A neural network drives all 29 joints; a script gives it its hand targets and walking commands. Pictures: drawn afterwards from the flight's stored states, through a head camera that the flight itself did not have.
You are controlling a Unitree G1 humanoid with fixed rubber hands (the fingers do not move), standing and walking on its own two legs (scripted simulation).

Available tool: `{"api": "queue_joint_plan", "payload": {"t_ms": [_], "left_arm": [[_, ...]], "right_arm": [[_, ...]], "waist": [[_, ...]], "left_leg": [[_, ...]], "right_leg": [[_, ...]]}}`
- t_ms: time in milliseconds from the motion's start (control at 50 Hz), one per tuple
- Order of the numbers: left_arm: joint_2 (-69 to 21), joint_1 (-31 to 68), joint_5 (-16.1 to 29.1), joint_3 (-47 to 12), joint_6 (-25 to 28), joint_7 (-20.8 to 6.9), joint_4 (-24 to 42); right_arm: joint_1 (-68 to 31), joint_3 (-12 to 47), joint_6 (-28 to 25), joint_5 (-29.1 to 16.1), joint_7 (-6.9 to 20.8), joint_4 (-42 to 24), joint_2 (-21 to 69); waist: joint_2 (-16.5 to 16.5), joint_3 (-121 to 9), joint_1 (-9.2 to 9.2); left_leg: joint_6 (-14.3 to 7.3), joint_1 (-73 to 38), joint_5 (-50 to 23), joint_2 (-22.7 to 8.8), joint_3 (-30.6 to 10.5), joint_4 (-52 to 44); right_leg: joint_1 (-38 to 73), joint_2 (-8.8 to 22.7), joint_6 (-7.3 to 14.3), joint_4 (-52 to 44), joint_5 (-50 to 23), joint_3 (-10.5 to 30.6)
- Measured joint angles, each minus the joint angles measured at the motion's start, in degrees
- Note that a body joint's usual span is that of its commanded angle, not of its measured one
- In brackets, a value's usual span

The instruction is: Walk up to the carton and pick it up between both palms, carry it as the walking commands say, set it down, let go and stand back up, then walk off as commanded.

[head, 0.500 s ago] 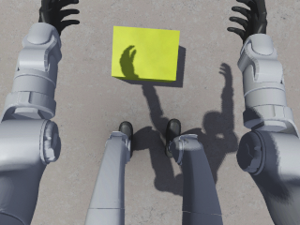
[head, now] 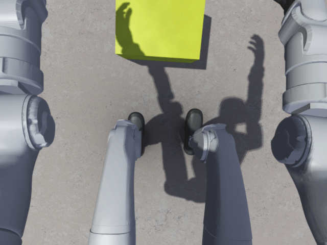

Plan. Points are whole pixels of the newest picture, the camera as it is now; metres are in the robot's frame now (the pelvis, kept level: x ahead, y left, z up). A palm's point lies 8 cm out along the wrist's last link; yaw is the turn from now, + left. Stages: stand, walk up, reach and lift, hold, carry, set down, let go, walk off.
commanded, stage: reach and lift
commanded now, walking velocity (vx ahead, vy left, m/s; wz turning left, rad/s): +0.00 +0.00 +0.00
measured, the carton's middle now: (159, 29) +0.56 +0.05 -0.50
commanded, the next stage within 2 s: none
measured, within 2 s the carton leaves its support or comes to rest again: neither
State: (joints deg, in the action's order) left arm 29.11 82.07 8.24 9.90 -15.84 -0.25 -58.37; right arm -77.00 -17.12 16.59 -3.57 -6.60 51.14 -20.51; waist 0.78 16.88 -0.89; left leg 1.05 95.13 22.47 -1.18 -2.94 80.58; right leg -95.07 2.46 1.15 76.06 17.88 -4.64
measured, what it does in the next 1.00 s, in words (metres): lowers itself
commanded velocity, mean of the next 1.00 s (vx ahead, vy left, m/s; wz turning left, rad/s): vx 0.00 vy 0.00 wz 0.00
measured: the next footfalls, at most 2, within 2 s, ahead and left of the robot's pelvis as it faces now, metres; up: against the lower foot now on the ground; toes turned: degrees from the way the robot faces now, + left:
none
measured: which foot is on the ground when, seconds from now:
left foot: down 0.00-1.00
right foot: down 0.00-1.00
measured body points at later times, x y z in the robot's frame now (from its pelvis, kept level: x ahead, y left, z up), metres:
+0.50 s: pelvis -0.01 +0.00 -0.16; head +0.38 +0.01 +0.05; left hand +0.58 +0.23 -0.31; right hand +0.57 -0.19 -0.32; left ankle +0.11 +0.13 -0.56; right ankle +0.13 -0.12 -0.56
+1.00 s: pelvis +0.00 +0.00 -0.23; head +0.39 +0.01 -0.02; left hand +0.56 +0.24 -0.43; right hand +0.57 -0.20 -0.42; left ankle +0.11 +0.13 -0.56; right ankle +0.13 -0.12 -0.56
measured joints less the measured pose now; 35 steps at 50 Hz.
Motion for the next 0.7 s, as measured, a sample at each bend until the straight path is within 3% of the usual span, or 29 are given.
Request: {"api": "queue_joint_plan", "payload": {"t_ms": [100, 200, 260, 320, 400, 480, 540, 640, 700], "left_arm": [[0.0, 1.0, -1.2, 0.0, 4.0, -0.2, -4.5], [0.0, 1.8, -1.1, 0.0, 4.7, -1.4, -5.7], [0.0, 2.2, -0.2, 0.0, 5.1, -1.4, -3.4], [1.0, 4.0, 2.8, 0.0, 5.2, -0.1, 6.6], [1.3, 4.5, 4.8, 0.0, 2.8, 1.8, 8.5], [1.3, 3.4, 5.2, 0.0, 0.9, 3.8, 14.7], [1.3, 4.1, 5.4, 0.0, 0.8, 3.8, 10.0], [1.3, 4.4, 3.7, 0.0, 3.5, 3.7, -0.6], [1.3, 4.5, 4.2, 0.0, 5.7, 3.6, -2.8]], "right_arm": [[-3.2, 0.1, -2.7, 0.0, 0.0, 4.0, -0.1], [-5.6, 0.5, -2.8, 0.0, 0.0, 8.9, 0.3], [-5.7, 0.6, -3.4, 0.0, -0.2, 5.4, 0.5], [-7.0, 1.3, -3.7, -0.6, -2.0, -7.8, -0.4], [-7.4, 4.7, -0.8, -3.3, -3.2, -8.1, -1.6], [-5.9, 6.8, 1.6, -6.4, -3.7, -11.2, -1.6], [-6.5, 7.5, 1.4, -6.7, -3.8, -7.8, -1.7], [-7.7, 7.5, -2.6, -6.7, -2.6, 5.4, -1.7], [-7.7, 7.5, -5.3, -6.7, -2.1, 6.5, -1.6]], "waist": [[-0.2, -5.7, -0.01], [-1.2, -5.7, 0.00], [-1.4, -0.2, 0.00], [-1.3, 12.4, 0.01], [-1.5, 13.9, 0.00], [-1.5, 13.6, 0.00], [-1.1, 13.1, 0.00], [-1.0, 12.9, 0.00], [-1.1, 13.1, 0.00]], "left_leg": [[0.0, 8.5, 2.9, 0.0, 0.0, 9.0], [0.0, 15.5, 5.0, 0.0, -0.2, 16.4], [0.3, 16.6, 5.9, 0.0, -0.4, 20.1], [0.4, 14.1, 6.7, 0.0, -0.5, 23.9], [0.7, 19.8, 7.6, 0.0, -0.8, 29.5], [0.7, 22.1, 9.4, 0.0, -1.0, 34.7], [0.6, 22.2, 10.8, 0.0, -1.0, 37.8], [0.5, 22.6, 12.2, 0.0, -1.0, 40.5], [0.5, 24.0, 12.3, 0.0, -1.0, 41.4]], "right_leg": [[-9.2, 0.0, 0.0, 9.6, 2.9, 0.4], [-16.7, 0.0, 0.0, 17.4, 4.9, 0.6], [-18.0, 0.0, 0.1, 21.2, 5.6, 0.7], [-15.5, 0.0, 0.1, 24.6, 6.1, 0.7], [-21.0, 0.0, 0.1, 29.7, 6.6, 0.7], [-23.2, 0.0, 0.2, 34.3, 7.9, 0.7], [-23.3, 0.0, 0.2, 37.2, 9.1, 0.8], [-23.8, 0.0, 0.2, 39.7, 10.2, 1.0], [-25.3, 0.0, 0.2, 40.7, 10.3, 1.0]]}}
